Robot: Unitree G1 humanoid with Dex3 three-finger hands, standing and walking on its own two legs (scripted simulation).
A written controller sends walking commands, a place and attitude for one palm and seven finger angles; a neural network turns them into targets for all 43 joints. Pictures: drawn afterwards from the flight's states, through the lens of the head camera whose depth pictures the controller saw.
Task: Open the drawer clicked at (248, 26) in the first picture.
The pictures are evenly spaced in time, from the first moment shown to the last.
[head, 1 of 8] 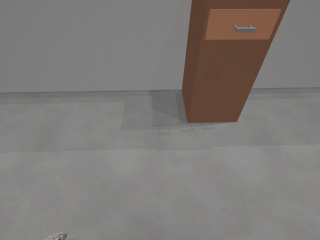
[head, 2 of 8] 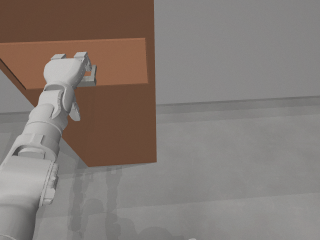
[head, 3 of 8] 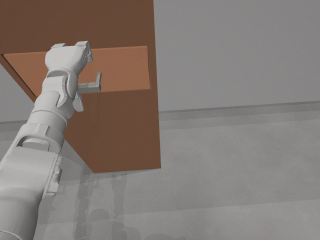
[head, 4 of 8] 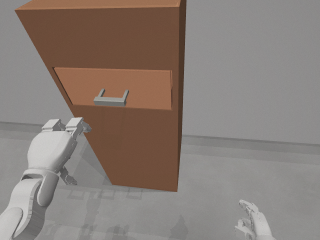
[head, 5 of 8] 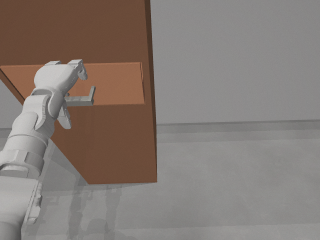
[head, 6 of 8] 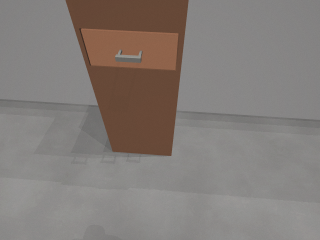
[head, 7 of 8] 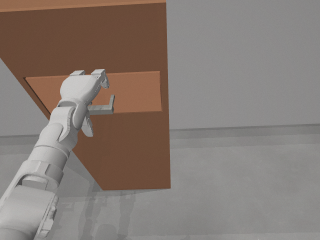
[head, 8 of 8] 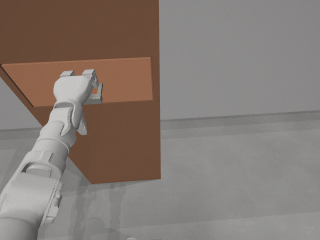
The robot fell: no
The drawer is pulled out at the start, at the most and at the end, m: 0.00 0.00 0.00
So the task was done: no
